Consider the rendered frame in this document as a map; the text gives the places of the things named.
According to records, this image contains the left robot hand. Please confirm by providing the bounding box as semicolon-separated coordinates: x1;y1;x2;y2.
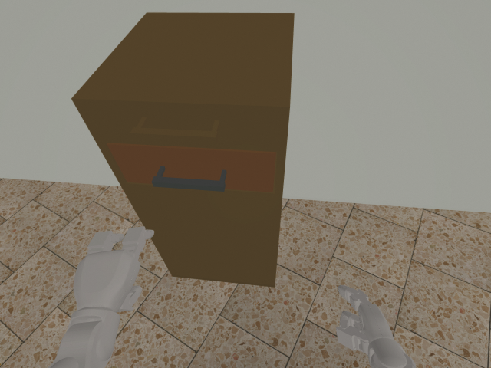
73;226;154;312

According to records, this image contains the left robot forearm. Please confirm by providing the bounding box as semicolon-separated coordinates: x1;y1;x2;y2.
48;307;120;368

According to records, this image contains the right robot forearm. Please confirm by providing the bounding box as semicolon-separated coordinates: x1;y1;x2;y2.
368;338;416;368

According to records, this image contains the drawer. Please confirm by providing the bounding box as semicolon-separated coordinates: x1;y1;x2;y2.
107;143;276;192

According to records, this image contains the handle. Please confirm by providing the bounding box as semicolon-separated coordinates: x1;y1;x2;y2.
130;127;218;144
152;166;227;192

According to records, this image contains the right robot hand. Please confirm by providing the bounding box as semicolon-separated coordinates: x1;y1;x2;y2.
336;285;394;355

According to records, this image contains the cabinet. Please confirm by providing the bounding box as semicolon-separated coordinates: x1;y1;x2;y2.
71;12;295;287

